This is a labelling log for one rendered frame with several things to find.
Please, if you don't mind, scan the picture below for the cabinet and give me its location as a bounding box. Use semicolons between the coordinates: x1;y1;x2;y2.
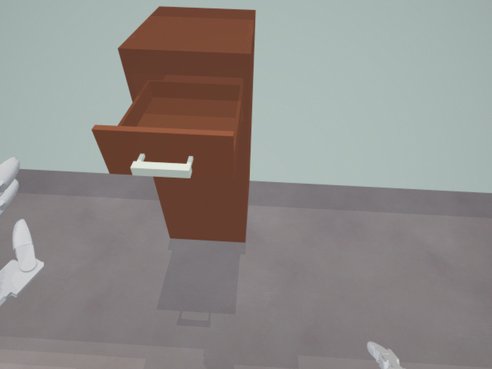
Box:
118;6;256;243

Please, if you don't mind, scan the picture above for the handle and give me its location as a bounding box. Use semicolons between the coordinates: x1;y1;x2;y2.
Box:
130;154;193;178

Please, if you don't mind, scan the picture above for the robot left hand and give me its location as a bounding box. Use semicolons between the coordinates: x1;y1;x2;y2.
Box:
0;157;44;306

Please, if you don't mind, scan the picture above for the robot right hand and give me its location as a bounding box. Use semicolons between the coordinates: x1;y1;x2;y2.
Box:
367;341;405;369

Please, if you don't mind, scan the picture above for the drawer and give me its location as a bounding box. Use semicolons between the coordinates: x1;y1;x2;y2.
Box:
92;80;243;180

